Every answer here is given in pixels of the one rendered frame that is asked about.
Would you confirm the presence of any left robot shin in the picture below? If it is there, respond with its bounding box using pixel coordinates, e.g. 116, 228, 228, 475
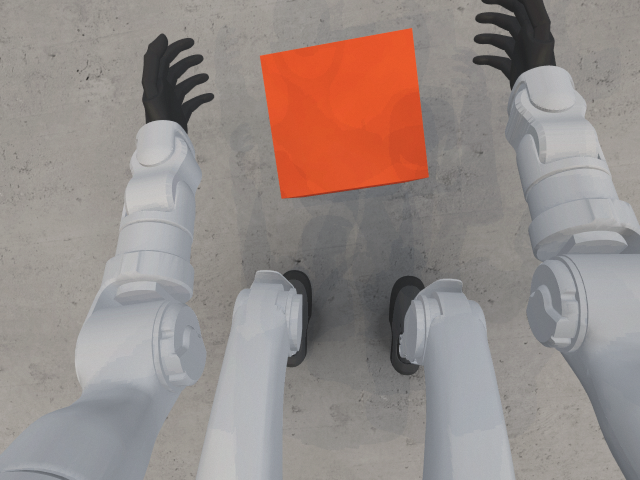
232, 270, 297, 355

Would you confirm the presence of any robot left forearm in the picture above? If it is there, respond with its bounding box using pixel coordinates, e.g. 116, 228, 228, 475
75, 120, 202, 387

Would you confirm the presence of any carton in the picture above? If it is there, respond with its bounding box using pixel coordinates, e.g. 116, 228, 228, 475
260, 28, 429, 199

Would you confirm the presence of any robot left hand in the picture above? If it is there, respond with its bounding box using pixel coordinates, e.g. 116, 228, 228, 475
142, 33, 214, 134

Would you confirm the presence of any left robot upper arm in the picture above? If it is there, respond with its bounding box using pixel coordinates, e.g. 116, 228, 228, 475
0, 299, 207, 480

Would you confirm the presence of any robot right hand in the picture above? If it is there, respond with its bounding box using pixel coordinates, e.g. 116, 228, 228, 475
473, 0, 556, 91

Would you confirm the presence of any right robot upper arm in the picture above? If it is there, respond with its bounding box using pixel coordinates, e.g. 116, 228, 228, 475
526, 254, 640, 480

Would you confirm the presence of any robot right forearm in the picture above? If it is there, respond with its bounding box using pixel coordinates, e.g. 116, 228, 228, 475
505, 66, 640, 262

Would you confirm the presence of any robot left thigh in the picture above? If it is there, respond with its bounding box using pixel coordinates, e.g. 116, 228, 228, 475
195, 283, 302, 480

